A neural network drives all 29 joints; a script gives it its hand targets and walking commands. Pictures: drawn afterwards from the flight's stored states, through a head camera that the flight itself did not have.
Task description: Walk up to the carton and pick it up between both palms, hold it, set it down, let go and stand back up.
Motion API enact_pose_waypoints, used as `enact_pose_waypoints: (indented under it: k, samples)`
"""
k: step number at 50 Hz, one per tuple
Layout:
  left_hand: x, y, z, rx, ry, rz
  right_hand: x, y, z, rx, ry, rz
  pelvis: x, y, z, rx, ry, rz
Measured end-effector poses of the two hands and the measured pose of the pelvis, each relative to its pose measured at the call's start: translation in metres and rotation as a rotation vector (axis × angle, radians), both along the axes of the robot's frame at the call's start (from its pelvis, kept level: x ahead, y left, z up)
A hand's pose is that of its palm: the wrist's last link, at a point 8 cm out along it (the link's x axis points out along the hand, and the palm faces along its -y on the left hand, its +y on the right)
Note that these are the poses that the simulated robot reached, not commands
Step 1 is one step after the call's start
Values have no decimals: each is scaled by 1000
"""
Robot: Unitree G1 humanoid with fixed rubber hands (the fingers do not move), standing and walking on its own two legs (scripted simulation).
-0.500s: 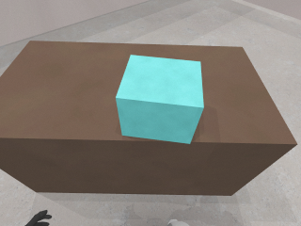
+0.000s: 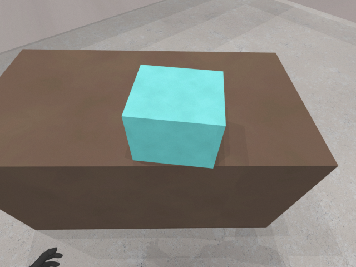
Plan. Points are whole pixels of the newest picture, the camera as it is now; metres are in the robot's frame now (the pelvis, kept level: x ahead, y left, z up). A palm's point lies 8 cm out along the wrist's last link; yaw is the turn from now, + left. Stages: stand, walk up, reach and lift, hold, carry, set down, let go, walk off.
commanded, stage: walk up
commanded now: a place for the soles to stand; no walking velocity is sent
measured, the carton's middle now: (177, 116) +0.54 +0.01 +0.00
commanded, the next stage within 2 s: none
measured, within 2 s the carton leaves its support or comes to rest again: neither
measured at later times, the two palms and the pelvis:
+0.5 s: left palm out of the picture +0.15 +0.30 -0.08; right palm out of the picture +0.08 -0.34 -0.09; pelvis +0.02 -0.01 +0.00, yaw -1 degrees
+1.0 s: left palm (39, 264) +0.16 +0.30 -0.08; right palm out of the picture +0.15 -0.35 -0.11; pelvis +0.07 -0.02 -0.01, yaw -4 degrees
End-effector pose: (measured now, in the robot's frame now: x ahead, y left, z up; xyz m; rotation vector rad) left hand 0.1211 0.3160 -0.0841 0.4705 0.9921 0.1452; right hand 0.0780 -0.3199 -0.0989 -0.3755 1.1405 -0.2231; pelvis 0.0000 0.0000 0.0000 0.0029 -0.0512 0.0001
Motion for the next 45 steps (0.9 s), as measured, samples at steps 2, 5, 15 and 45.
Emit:
enact_pose_waypoints:
  k: [2, 5, 15, 45]
  samples:
    - [1, 0, 0, 0, 1, 0, 0, 0, -1, 0, 6, -2, 1, 0, 0, 0, 2, 0]
    - [3, 1, 0, 0, 0, 0, 0, 1, -1, 1, 12, -3, 2, 1, 0, 0, 3, 1]
    - [4, 3, 1, 0, -3, 1, 8, 3, 0, 1, -3, 3, 2, 3, 0, 0, 3, 3]
    - [37, -31, 18, 107, 81, -8, 72, -45, -18, 46, -27, 2, 72, -42, -4, -15, 20, -76]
